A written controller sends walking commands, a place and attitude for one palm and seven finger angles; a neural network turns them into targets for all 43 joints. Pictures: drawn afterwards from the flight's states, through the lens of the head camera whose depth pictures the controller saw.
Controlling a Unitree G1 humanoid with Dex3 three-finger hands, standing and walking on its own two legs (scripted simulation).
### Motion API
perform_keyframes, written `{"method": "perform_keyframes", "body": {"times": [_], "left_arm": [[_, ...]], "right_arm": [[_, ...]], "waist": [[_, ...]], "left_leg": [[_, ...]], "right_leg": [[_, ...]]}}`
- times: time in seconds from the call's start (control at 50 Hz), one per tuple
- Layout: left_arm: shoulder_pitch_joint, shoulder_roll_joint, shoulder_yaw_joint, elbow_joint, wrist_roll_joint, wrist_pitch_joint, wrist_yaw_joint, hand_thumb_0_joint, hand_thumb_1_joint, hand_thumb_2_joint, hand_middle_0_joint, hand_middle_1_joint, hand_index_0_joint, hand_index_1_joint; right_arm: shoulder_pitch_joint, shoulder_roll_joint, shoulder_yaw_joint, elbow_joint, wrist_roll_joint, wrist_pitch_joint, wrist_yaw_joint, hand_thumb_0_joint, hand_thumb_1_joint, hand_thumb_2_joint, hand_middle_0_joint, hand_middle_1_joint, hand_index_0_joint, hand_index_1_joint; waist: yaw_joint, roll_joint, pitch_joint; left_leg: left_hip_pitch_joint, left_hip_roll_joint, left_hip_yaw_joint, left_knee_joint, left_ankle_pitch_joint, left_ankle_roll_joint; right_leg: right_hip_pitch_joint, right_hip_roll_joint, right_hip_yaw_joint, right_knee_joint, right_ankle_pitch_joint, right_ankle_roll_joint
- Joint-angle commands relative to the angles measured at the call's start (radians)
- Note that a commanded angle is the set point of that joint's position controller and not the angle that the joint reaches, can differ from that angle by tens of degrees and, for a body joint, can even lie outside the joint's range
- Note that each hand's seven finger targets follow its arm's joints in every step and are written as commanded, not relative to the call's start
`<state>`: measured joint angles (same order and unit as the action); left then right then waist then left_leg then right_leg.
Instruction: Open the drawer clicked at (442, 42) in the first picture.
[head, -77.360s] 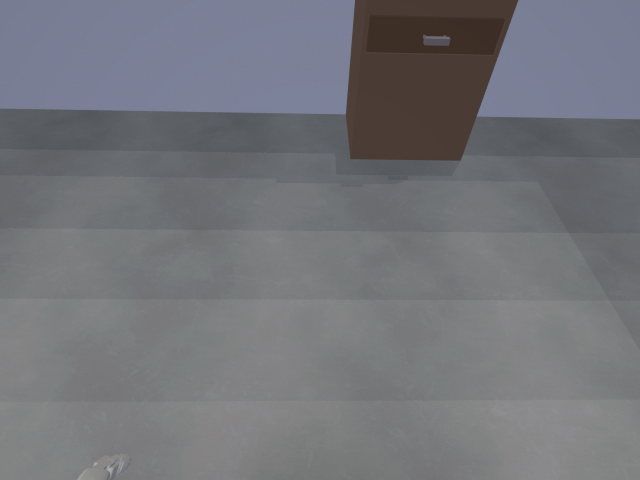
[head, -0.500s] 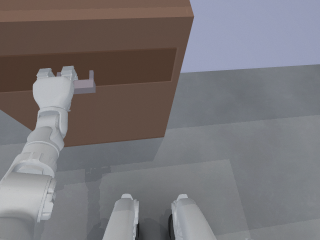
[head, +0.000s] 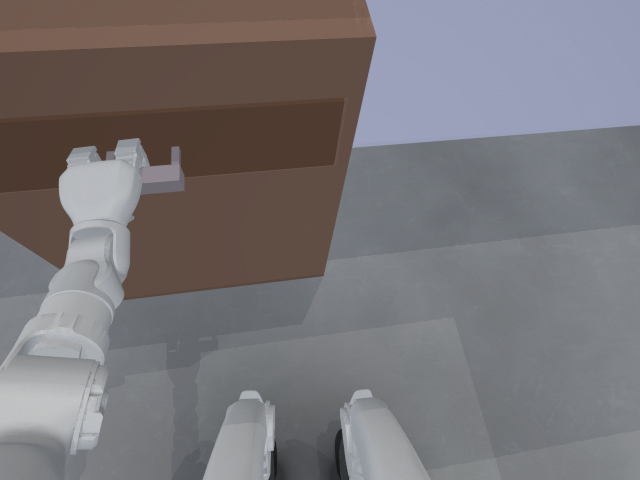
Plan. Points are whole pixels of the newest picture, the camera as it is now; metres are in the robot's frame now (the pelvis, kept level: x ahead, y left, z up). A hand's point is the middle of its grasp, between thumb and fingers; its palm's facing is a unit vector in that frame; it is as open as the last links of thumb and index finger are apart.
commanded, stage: pull the drawer open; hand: left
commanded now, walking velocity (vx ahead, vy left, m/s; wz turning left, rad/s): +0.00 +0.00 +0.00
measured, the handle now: (143, 168) +0.51 +0.23 -0.01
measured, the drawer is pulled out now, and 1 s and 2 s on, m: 0.00 0.10 0.21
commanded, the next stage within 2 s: none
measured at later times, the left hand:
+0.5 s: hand (120, 238) +0.42 +0.26 -0.04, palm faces +0.01 -0.05 -1.00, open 5.9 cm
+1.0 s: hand (118, 282) +0.36 +0.25 -0.04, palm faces +0.00 -0.05 -1.00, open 5.9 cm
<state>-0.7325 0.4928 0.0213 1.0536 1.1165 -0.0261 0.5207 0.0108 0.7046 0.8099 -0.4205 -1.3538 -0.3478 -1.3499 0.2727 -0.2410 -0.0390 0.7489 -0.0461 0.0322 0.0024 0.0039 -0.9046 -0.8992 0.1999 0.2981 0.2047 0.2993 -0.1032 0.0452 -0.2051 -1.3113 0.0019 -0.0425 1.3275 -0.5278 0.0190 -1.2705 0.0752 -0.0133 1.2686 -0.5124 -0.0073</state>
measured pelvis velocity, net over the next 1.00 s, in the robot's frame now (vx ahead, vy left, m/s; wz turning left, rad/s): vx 0.03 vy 0.01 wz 0.00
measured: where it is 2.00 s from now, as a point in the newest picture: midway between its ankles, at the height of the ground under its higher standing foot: outside the picture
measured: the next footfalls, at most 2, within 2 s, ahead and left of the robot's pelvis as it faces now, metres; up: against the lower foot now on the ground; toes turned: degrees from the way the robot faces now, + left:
none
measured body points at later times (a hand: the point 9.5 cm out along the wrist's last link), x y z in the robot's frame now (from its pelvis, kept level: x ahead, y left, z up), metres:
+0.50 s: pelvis +0.04 +0.01 +0.02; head +0.16 +0.02 +0.45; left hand +0.41 +0.25 +0.02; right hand +0.14 -0.25 -0.11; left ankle +0.04 +0.10 -0.61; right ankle +0.04 -0.12 -0.61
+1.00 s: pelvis +0.03 +0.01 +0.03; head +0.13 +0.02 +0.47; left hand +0.35 +0.25 +0.02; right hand +0.15 -0.24 -0.10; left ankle +0.04 +0.10 -0.61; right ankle +0.04 -0.12 -0.61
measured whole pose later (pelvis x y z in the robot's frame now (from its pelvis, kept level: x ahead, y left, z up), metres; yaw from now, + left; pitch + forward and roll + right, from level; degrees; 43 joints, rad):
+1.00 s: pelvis +0.03 +0.01 +0.03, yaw +0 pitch +24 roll -3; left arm -0.19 0.31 -0.05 0.63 1.13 0.05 0.62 0.03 0.73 0.78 -0.42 -1.35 -0.33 -1.35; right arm 0.19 -0.21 -0.05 0.69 -0.05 0.07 0.01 0.01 -0.90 -0.90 0.20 0.30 0.20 0.30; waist -0.02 0.03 -0.22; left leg -1.08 0.00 -0.01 1.22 -0.55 0.03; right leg -1.05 0.07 0.02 1.16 -0.53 0.00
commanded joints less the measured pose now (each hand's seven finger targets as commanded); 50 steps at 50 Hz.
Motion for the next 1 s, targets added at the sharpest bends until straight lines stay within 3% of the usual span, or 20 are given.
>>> {"method": "perform_keyframes", "body": {"times": [0.0,0.18,0.22,0.28,0.32,0.4,0.48,0.5,0.52,0.56,0.58,0.62,0.68,0.74,0.8,0.82,0.84,0.86,0.92,0.98], "left_arm": [[-0.146,0.156,0.035,-0.166,-0.009,-0.02,0.018,0.0,0.9,0.9,-0.4,-1.35,-0.4,-1.35],[0.032,0.076,0.024,-0.276,0.004,-0.054,0.061,0.0,0.9,0.9,-0.4,-1.35,-0.4,-1.35],[0.065,0.107,0.055,-0.294,0.008,-0.052,0.076,0.0,0.9,0.9,-0.4,-1.35,-0.4,-1.35],[0.097,0.037,0.012,-0.305,0.021,-0.041,0.096,0.0,0.9,0.9,-0.4,-1.35,-0.4,-1.35],[0.134,0.076,0.049,-0.343,0.022,-0.032,0.106,0.0,0.9,0.9,-0.4,-1.35,-0.4,-1.35],[0.192,0.017,0.01,-0.351,0.018,0.005,0.112,0.0,0.9,0.9,-0.4,-1.35,-0.4,-1.35],[0.27,0.025,0.022,-0.41,0.011,0.027,0.11,0.0,0.9,0.9,-0.4,-1.35,-0.4,-1.35],[0.293,0.004,0.009,-0.404,0.008,0.034,0.107,0.0,0.9,0.9,-0.4,-1.35,-0.4,-1.35],[0.285,0.017,0.015,-0.427,0.008,0.035,0.105,0.0,0.9,0.9,-0.4,-1.35,-0.4,-1.35],[0.317,0.014,0.017,-0.44,0.011,0.037,0.109,0.0,0.9,0.9,-0.4,-1.35,-0.4,-1.35],[0.332,0.0,0.005,-0.457,0.017,0.038,0.109,0.0,0.9,0.9,-0.4,-1.35,-0.4,-1.35],[0.349,0.011,0.018,-0.48,0.019,0.039,0.113,0.0,0.9,0.9,-0.4,-1.35,-0.4,-1.35],[0.363,-0.028,-0.018,-0.494,0.03,0.045,0.123,0.0,0.9,0.9,-0.4,-1.35,-0.4,-1.35],[0.391,-0.04,-0.024,-0.51,0.035,0.055,0.13,0.0,0.9,0.9,-0.4,-1.35,-0.4,-1.35],[0.446,-0.04,-0.014,-0.518,0.025,0.067,0.132,0.0,0.9,0.9,-0.4,-1.35,-0.4,-1.35],[0.436,-0.019,-0.001,-0.54,0.024,0.067,0.131,0.0,0.9,0.9,-0.4,-1.35,-0.4,-1.35],[0.454,-0.038,-0.02,-0.548,0.03,0.069,0.133,0.0,0.9,0.9,-0.4,-1.35,-0.4,-1.35],[0.44,-0.059,-0.038,-0.545,0.025,0.072,0.133,0.0,0.9,0.9,-0.4,-1.35,-0.4,-1.35],[0.49,-0.052,-0.024,-0.561,0.019,0.077,0.133,0.0,0.9,0.9,-0.4,-1.35,-0.4,-1.35],[0.456,-0.051,-0.035,-0.563,0.03,0.072,0.136,0.0,0.9,0.9,-0.4,-1.35,-0.4,-1.35]], "right_arm": [[0.117,-0.165,-0.056,-0.063,0.002,-0.008,-0.011,0.0,-0.9,-0.9,0.2,0.3,0.2,0.3],[0.088,-0.151,-0.072,-0.074,-0.003,0.002,-0.005,0.0,-0.9,-0.9,0.2,0.3,0.2,0.3],[0.085,-0.154,-0.071,-0.072,-0.005,0.009,-0.002,0.0,-0.9,-0.9,0.2,0.3,0.2,0.3],[0.075,-0.144,-0.076,-0.078,-0.006,0.013,0.003,0.0,-0.9,-0.9,0.2,0.3,0.2,0.3],[0.071,-0.148,-0.079,-0.084,-0.007,0.017,0.005,0.0,-0.9,-0.9,0.2,0.3,0.2,0.3],[0.054,-0.14,-0.078,-0.096,-0.004,0.024,0.009,0.0,-0.9,-0.9,0.2,0.3,0.2,0.3],[0.037,-0.136,-0.075,-0.117,-0.003,0.026,0.005,0.0,-0.9,-0.9,0.2,0.3,0.2,0.3],[0.032,-0.133,-0.076,-0.118,-0.001,0.027,0.005,0.0,-0.9,-0.9,0.2,0.3,0.2,0.3],[0.03,-0.136,-0.074,-0.119,-0.002,0.026,0.005,0.0,-0.9,-0.9,0.2,0.3,0.2,0.3],[0.02,-0.134,-0.073,-0.123,-0.002,0.027,0.005,0.0,-0.9,-0.9,0.2,0.3,0.2,0.3],[0.013,-0.133,-0.072,-0.131,-0.004,0.027,0.004,0.0,-0.9,-0.9,0.2,0.3,0.2,0.3],[0.005,-0.134,-0.073,-0.135,-0.004,0.026,0.003,0.0,-0.9,-0.9,0.2,0.3,0.2,0.3],[-0.017,-0.13,-0.069,-0.141,-0.005,0.025,0.005,0.0,-0.9,-0.9,0.2,0.3,0.2,0.3],[-0.026,-0.131,-0.07,-0.146,-0.008,0.024,0.006,0.0,-0.9,-0.9,0.2,0.3,0.2,0.3],[-0.033,-0.129,-0.07,-0.152,-0.007,0.021,0.005,0.0,-0.9,-0.9,0.2,0.3,0.2,0.3],[-0.036,-0.131,-0.069,-0.153,-0.007,0.02,0.003,0.0,-0.9,-0.9,0.2,0.3,0.2,0.3],[-0.046,-0.128,-0.066,-0.16,-0.007,0.019,0.003,0.0,-0.9,-0.9,0.2,0.3,0.2,0.3],[-0.046,-0.125,-0.069,-0.154,-0.004,0.017,0.003,0.0,-0.9,-0.9,0.2,0.3,0.2,0.3],[-0.056,-0.127,-0.067,-0.162,-0.005,0.011,0.002,0.0,-0.9,-0.9,0.2,0.3,0.2,0.3],[-0.073,-0.123,-0.063,-0.158,-0.004,0.004,-0.006,0.0,-0.9,-0.9,0.2,0.3,0.2,0.3]], "waist": [[0.037,0.038,-0.487],[0.06,0.018,-0.463],[0.074,0.022,-0.458],[0.059,0.0,-0.433],[0.081,0.015,-0.466],[0.076,0.003,-0.434],[0.096,0.005,-0.464],[0.088,-0.012,-0.45],[0.093,0.019,-0.453],[0.096,0.02,-0.435],[0.094,0.002,-0.443],[0.097,0.013,-0.431],[0.092,0.036,-0.389],[0.096,0.05,-0.399],[0.103,0.007,-0.391],[0.106,0.017,-0.401],[0.111,0.032,-0.401],[0.094,0.016,-0.379],[0.11,0.006,-0.373],[0.099,-0.004,-0.351]], "left_leg": [[0.451,-0.003,0.006,-0.181,0.298,0.012],[0.512,0.002,0.014,-0.189,0.435,0.007],[0.515,0.0,0.012,-0.193,0.465,0.004],[0.524,0.0,0.015,-0.19,0.494,0.005],[0.551,0.0,0.012,-0.195,0.522,-0.001],[0.56,-0.002,0.017,-0.209,0.524,0.0],[0.593,-0.001,0.021,-0.216,0.584,0.0],[0.59,-0.002,0.023,-0.218,0.574,0.001],[0.599,-0.001,0.017,-0.222,0.592,-0.002],[0.609,0.003,0.015,-0.226,0.601,-0.004],[0.61,0.003,0.016,-0.223,0.598,-0.003],[0.615,0.005,0.009,-0.23,0.6,-0.005],[0.613,0.005,0.012,-0.237,0.558,-0.009],[0.636,0.006,0.008,-0.238,0.572,-0.012],[0.607,0.001,0.014,-0.247,0.514,-0.009],[0.61,0.002,0.009,-0.248,0.521,-0.01],[0.614,0.0,0.012,-0.251,0.509,-0.011],[0.61,0.001,0.011,-0.252,0.492,-0.009],[0.595,-0.001,0.008,-0.263,0.463,-0.01],[0.569,-0.005,0.014,-0.26,0.391,-0.005]], "right_leg": [[0.255,0.004,-0.019,-0.177,0.244,-0.033],[0.285,0.004,-0.019,-0.178,0.359,-0.035],[0.304,0.005,-0.016,-0.173,0.387,-0.04],[0.3,0.005,-0.019,-0.18,0.411,-0.035],[0.324,0.005,-0.016,-0.174,0.425,-0.038],[0.341,0.005,-0.017,-0.196,0.433,-0.036],[0.388,0.003,-0.012,-0.201,0.486,-0.033],[0.397,0.004,-0.012,-0.209,0.491,-0.033],[0.39,0.002,-0.013,-0.206,0.489,-0.036],[0.384,0.003,-0.017,-0.206,0.48,-0.035],[0.386,0.003,-0.017,-0.207,0.477,-0.034],[0.383,0.002,-0.018,-0.209,0.47,-0.037],[0.344,0.003,-0.025,-0.214,0.414,-0.039],[0.333,0.004,-0.027,-0.212,0.404,-0.041],[0.37,0.005,-0.024,-0.219,0.399,-0.042],[0.373,0.005,-0.021,-0.216,0.403,-0.044],[0.365,0.003,-0.023,-0.216,0.386,-0.043],[0.358,0.004,-0.025,-0.224,0.38,-0.043],[0.367,0.005,-0.027,-0.225,0.354,-0.047],[0.346,0.001,-0.021,-0.228,0.313,-0.043]]}}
